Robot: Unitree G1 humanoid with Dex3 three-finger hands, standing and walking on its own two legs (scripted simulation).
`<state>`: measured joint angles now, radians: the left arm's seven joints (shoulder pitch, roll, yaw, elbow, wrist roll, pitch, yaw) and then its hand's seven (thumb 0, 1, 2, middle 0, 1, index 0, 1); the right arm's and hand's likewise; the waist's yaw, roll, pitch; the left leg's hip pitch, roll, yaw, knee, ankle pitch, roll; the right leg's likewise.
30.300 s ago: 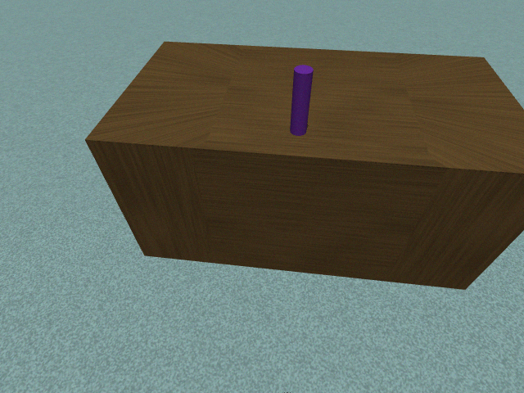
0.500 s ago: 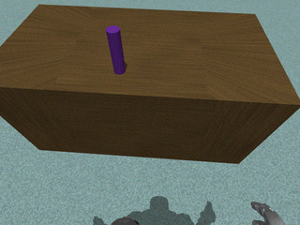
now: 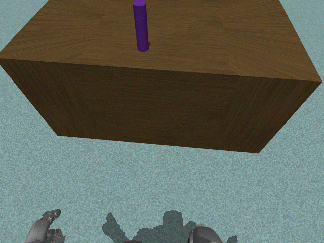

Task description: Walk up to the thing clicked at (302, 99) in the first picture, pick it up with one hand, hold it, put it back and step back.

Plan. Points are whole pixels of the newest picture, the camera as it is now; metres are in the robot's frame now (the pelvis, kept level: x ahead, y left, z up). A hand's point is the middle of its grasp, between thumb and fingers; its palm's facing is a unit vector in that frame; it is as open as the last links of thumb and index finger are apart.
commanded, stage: step back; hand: left
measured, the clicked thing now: (141, 27) +0.92 +0.13 +0.00
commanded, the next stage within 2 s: stand in 1.52 s
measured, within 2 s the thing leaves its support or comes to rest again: neither
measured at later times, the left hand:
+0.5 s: hand out of the picture -0.09 +0.27 -0.12, palm faces -0.07 -0.90 -0.43, open 7.4 cm
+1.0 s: hand out of the picture -0.14 +0.27 -0.13, palm faces -0.03 -0.94 -0.34, open 7.4 cm
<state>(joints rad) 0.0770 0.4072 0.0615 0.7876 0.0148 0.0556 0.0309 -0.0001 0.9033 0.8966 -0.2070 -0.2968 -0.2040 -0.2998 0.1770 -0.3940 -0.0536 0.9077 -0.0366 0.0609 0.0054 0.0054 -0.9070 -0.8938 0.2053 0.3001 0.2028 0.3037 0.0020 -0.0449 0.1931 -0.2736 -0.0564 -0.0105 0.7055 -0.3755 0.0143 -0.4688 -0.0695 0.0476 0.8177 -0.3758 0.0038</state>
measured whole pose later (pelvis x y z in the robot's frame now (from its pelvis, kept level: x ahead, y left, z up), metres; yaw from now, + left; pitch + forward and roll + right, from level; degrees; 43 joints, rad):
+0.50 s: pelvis -0.16 +0.00 +0.01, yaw -5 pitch -2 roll +1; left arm 0.22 0.37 0.05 0.89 0.05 0.04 0.00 0.00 0.90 0.90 -0.21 -0.30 -0.21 -0.30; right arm 0.14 -0.41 -0.04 0.88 -0.01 0.06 -0.01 0.00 -0.91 -0.89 0.21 0.30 0.20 0.30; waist 0.04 0.02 0.12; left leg -0.48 -0.10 -0.11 1.08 -0.47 -0.02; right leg -0.31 -0.03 0.02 0.65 -0.32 -0.01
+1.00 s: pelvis -0.21 +0.01 +0.02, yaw -2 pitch -3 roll +0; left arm 0.19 0.36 0.04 1.03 0.03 0.00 -0.02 0.00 0.91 0.90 -0.21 -0.30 -0.20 -0.30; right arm 0.17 -0.36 -0.03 1.02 -0.03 -0.01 0.02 0.00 -0.90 -0.89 0.21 0.30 0.20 0.30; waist 0.02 0.00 0.03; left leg -0.22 -0.01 -0.04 0.56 -0.29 0.00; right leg -0.23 -0.01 0.00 0.54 -0.27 0.01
